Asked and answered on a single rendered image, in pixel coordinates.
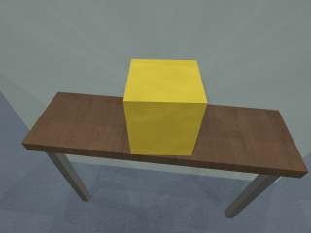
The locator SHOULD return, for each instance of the table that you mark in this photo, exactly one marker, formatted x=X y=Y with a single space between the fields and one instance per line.
x=237 y=139

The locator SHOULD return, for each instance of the carton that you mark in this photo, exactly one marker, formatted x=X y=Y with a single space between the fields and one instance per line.
x=164 y=105

